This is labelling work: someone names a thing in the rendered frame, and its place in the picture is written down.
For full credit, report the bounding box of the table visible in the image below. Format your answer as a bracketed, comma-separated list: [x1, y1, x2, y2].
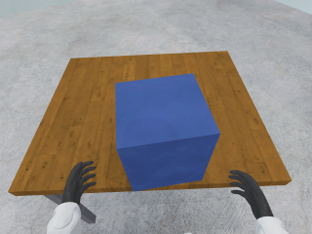
[8, 51, 292, 224]

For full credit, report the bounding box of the left robot hand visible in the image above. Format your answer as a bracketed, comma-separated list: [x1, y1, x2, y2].
[61, 161, 97, 206]

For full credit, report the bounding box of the carton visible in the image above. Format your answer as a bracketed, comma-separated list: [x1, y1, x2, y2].
[115, 73, 220, 192]

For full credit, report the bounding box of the right robot hand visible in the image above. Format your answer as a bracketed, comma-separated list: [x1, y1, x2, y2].
[229, 170, 274, 219]

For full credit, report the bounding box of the left robot forearm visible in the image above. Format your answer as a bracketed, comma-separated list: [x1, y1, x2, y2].
[47, 202, 82, 234]

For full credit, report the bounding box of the right robot forearm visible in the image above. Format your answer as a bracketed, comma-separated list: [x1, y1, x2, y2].
[254, 216, 289, 234]

